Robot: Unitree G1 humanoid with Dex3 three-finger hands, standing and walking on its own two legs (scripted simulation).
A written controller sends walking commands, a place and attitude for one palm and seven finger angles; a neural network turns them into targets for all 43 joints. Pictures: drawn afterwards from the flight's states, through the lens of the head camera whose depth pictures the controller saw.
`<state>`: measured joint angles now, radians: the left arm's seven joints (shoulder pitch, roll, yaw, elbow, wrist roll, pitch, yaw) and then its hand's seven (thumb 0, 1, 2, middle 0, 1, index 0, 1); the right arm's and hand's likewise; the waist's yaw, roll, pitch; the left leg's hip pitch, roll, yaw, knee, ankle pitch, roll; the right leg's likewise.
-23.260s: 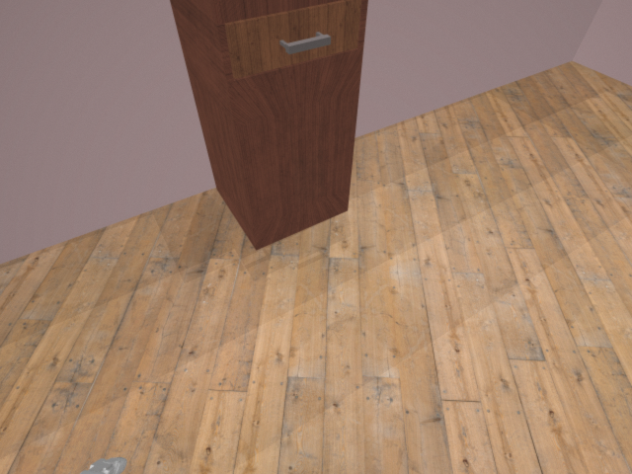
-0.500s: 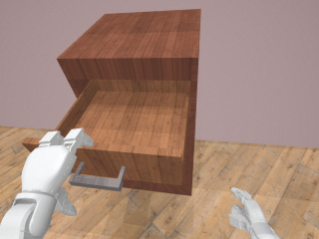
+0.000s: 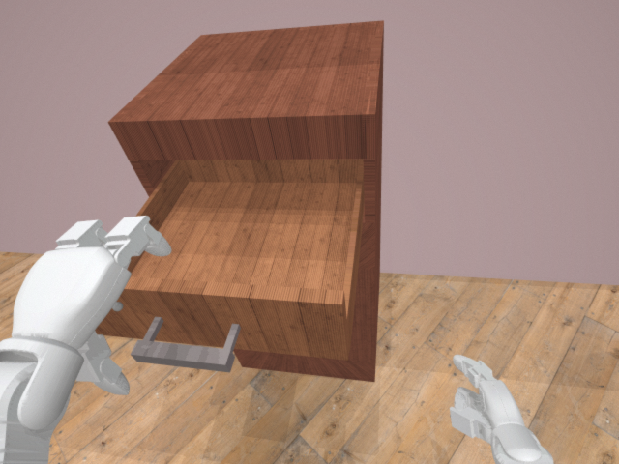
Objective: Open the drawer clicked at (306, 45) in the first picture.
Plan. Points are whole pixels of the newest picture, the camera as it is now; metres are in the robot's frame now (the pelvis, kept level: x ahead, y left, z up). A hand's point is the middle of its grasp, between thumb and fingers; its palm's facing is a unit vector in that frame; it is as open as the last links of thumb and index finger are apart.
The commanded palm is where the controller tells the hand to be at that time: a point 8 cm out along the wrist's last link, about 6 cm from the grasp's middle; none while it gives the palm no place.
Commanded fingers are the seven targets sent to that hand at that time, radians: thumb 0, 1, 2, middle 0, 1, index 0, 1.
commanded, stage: draw the hand back to the body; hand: left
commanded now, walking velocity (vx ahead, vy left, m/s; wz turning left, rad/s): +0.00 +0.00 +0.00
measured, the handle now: (188, 341) +0.25 +0.22 +0.04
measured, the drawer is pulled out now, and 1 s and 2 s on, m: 0.29 0.29 0.29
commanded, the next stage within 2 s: step back with the hand held close in 1.66 s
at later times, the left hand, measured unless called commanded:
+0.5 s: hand (105, 321) +0.19 +0.23 +0.17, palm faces +0.14 -0.07 -0.99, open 13.9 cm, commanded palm +0.16 +0.24 +0.23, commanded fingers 0.00 -0.50 0.30 -0.30 -1.20 -0.30 -1.20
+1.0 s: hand (111, 275) +0.22 +0.22 +0.22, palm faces +0.40 -0.84 -0.37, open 12.6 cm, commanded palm +0.16 +0.27 +0.23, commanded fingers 0.00 0.13 0.57 -0.25 -0.80 -0.25 -0.80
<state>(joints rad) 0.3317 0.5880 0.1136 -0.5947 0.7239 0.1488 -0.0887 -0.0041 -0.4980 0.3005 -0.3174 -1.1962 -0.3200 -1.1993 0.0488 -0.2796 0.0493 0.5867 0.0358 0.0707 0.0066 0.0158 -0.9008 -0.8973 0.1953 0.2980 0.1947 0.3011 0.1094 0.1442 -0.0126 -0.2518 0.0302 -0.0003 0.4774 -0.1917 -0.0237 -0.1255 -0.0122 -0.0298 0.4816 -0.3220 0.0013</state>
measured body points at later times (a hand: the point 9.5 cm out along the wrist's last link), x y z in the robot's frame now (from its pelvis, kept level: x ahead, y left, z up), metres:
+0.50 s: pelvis +0.00 +0.01 +0.00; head +0.00 -0.05 +0.44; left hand +0.18 +0.24 +0.23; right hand +0.24 -0.19 -0.09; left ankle +0.04 +0.14 -0.74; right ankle -0.04 -0.12 -0.74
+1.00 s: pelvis +0.02 +0.00 +0.00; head +0.01 -0.01 +0.45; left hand +0.19 +0.26 +0.24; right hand +0.20 -0.21 -0.08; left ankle +0.04 +0.14 -0.74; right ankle -0.04 -0.12 -0.74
